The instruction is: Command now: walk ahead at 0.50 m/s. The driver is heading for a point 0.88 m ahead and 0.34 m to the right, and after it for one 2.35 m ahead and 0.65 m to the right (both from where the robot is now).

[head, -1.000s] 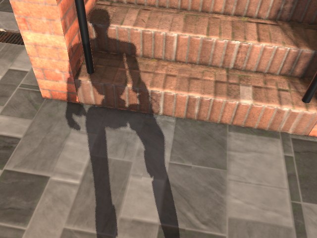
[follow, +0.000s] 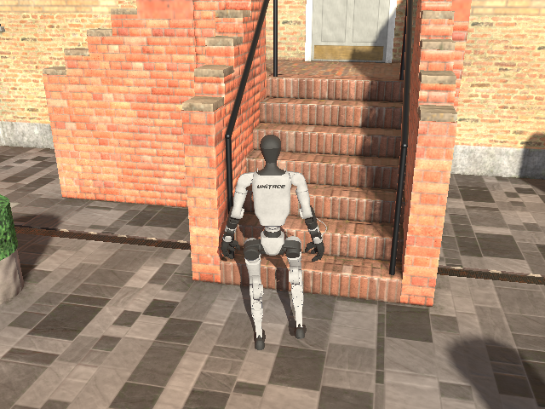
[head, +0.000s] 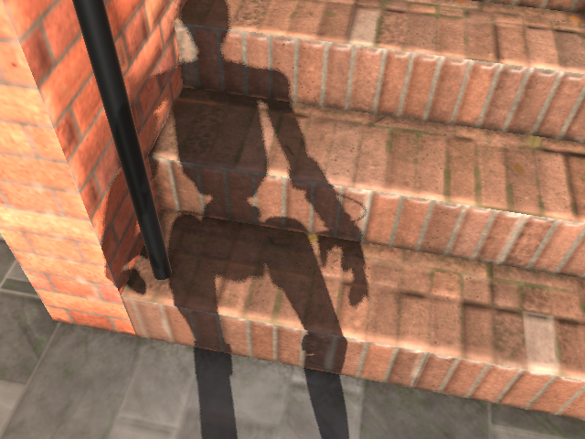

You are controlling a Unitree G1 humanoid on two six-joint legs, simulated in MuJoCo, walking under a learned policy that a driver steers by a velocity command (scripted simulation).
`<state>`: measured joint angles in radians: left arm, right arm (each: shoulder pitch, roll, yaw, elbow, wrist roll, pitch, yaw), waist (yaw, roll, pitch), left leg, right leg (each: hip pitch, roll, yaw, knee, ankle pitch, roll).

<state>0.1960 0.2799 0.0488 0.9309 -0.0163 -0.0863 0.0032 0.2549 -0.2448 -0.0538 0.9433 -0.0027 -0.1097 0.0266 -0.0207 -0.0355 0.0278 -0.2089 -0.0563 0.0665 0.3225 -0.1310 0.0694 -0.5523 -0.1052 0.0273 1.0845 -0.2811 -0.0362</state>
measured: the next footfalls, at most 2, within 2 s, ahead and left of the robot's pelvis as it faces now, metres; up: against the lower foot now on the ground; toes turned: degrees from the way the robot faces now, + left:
right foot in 0.34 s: +0.36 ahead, -0.15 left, +0.00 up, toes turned -6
left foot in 0.82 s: +0.52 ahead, -0.01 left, +0.00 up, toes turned -23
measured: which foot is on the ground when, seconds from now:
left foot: down 0.00-0.36, up 0.38-0.80, down 0.82-1.00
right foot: up 0.00-0.32, down 0.34-0.82, up 0.84-1.00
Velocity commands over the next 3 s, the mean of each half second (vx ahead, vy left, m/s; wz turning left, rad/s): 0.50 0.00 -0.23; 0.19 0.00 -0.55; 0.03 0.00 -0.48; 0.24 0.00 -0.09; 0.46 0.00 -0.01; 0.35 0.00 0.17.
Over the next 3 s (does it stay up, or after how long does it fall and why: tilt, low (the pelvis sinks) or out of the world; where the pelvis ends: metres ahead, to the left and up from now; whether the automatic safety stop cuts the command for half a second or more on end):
stays up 0.79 -0.32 0.19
